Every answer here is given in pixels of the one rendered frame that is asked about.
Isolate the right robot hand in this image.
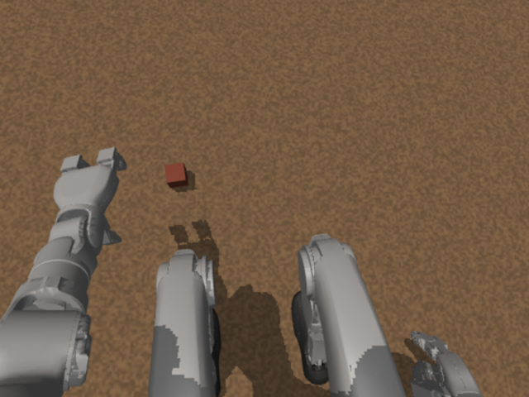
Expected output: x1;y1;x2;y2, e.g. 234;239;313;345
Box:
410;331;481;397

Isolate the cube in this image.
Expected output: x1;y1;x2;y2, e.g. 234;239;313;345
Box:
164;163;188;188

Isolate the left robot hand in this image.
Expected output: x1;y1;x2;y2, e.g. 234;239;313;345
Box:
54;147;127;245

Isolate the right robot foot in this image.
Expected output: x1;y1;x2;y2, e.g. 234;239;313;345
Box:
292;291;329;385

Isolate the left robot arm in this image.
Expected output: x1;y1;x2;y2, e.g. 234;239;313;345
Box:
0;203;106;397

